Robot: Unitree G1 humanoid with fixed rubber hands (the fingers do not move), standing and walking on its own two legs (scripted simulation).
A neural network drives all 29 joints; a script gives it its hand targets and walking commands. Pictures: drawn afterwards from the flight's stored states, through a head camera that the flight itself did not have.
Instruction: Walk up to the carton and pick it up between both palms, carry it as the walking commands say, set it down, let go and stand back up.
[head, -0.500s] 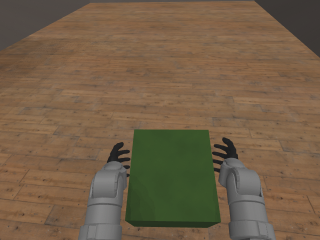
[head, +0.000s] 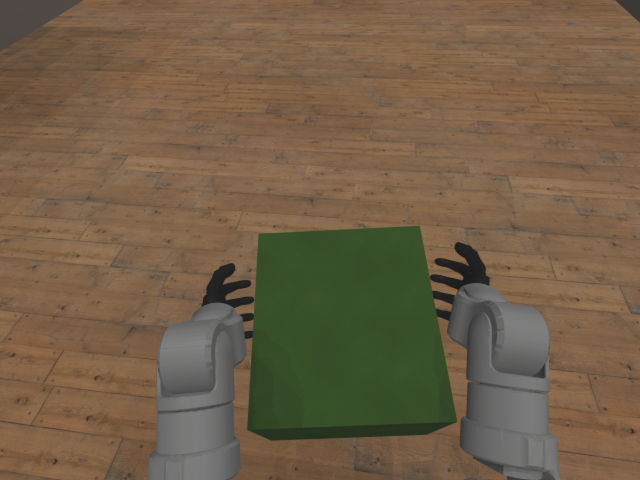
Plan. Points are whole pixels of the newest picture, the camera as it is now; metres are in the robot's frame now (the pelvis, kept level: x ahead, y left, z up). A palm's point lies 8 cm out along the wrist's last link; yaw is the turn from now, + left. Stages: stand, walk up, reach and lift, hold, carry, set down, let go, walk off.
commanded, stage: carry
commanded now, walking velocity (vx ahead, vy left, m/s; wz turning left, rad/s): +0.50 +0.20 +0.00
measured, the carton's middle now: (343, 335) +0.31 -0.01 -0.01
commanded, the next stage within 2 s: none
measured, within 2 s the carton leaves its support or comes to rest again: neither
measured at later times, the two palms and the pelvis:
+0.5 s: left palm (186, 158) +0.63 +0.26 +0.07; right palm (347, 140) +0.66 -0.03 +0.07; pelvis +0.34 +0.11 -0.01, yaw +0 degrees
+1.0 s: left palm (174, 72) +1.00 +0.38 +0.06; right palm (291, 52) +1.03 +0.09 +0.08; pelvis +0.71 +0.22 +0.01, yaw +3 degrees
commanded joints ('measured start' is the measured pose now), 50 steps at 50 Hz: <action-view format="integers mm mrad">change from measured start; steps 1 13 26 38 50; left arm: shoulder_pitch -710 -620 -663 -594 -564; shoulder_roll -912 -931 -985 -1032 -967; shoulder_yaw -664 -542 -687 -623 -659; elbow -166 -214 -265 -183 -247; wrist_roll -433 -392 -472 -407 -392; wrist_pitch -32 -91 -58 -84 -106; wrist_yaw -434 -400 -443 -430 -377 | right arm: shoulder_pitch -415 -534 -361 -547 -381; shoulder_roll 987 1018 1031 1012 960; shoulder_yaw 688 789 699 787 663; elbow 42 -99 -58 -221 -71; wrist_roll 350 470 323 425 384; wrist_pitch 47 49 -2 8 20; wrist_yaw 463 469 433 477 455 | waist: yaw -41 40 -54 2 46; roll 359 -159 319 162 -74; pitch -334 -515 -621 -379 -343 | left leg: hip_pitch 749 -368 1119 331 -204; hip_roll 330 -6 344 66 6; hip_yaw -586 -186 -540 33 -93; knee -258 463 -13 12 -18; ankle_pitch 154 -326 1046 789 -210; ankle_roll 278 16 406 82 -36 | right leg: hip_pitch -621 685 -653 65 409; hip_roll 183 -285 264 207 -141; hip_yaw -39 549 22 -130 176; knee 521 -136 848 -71 -101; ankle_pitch -171 964 -178 464 922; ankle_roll -3 -337 -14 -132 -203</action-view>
